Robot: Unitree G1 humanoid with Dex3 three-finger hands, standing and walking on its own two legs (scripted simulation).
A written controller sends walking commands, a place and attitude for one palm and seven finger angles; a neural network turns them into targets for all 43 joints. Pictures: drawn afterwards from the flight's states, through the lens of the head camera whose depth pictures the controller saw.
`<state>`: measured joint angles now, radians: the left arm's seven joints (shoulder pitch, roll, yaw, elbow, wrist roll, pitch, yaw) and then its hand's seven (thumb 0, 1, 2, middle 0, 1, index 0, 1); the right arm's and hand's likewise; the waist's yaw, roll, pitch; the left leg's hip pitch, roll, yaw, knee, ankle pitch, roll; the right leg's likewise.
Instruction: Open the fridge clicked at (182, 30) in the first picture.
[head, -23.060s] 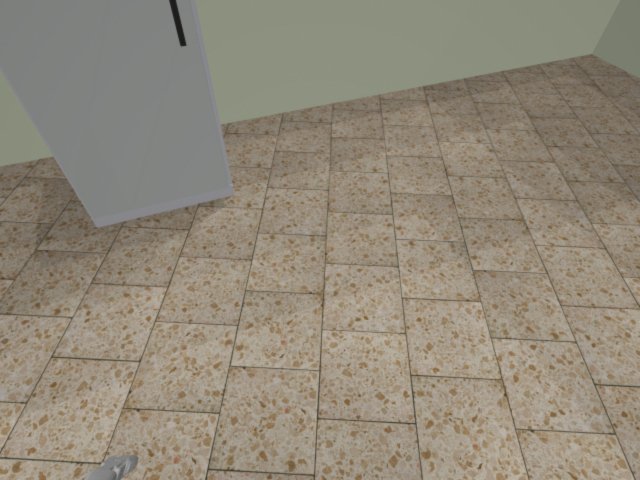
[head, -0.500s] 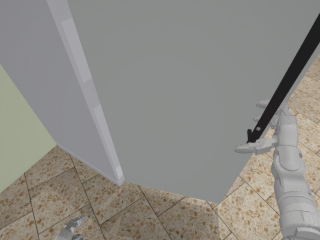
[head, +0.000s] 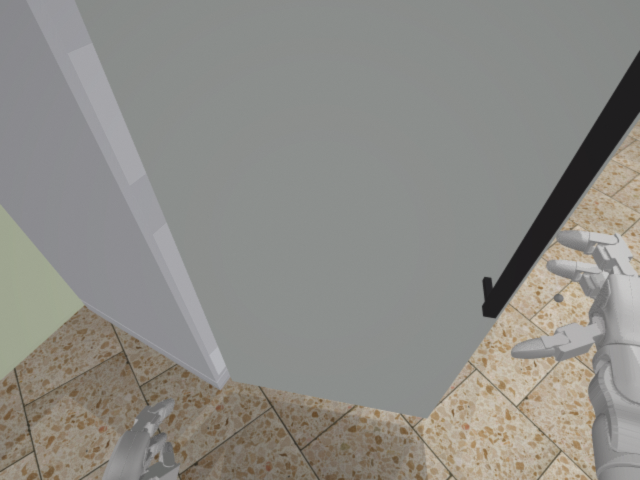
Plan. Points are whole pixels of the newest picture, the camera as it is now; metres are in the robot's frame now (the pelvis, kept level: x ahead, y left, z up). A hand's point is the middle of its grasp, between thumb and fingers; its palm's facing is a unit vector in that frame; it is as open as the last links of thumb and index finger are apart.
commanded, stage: slip the hand off the handle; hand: right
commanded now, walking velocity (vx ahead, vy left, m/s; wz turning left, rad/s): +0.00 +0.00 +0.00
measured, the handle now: (557, 187) +0.38 -0.23 +0.21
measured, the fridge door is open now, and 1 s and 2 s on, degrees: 72 72 72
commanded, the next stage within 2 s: draw the hand back to the body in 0.96 s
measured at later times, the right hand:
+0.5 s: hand (589, 327) +0.28 -0.29 +0.09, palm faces +0.23 +0.95 -0.22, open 14.6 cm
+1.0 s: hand (604, 408) +0.20 -0.27 +0.09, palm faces +0.26 +0.94 -0.24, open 14.6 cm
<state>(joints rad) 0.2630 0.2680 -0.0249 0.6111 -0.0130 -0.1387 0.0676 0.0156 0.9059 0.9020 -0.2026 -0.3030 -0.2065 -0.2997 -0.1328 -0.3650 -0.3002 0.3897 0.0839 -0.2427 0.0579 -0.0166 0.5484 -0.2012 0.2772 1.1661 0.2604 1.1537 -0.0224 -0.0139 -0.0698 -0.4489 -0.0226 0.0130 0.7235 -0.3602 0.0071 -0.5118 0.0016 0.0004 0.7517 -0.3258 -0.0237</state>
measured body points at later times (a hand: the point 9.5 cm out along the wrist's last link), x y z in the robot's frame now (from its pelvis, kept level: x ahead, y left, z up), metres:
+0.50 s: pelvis +0.01 -0.01 -0.01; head +0.03 -0.01 +0.44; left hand +0.16 +0.23 -0.09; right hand +0.27 -0.34 +0.10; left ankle +0.01 +0.12 -0.71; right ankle +0.03 -0.10 -0.71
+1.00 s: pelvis -0.01 +0.00 -0.01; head -0.01 +0.00 +0.44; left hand +0.19 +0.22 -0.07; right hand +0.18 -0.31 +0.10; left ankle +0.01 +0.12 -0.71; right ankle +0.03 -0.10 -0.71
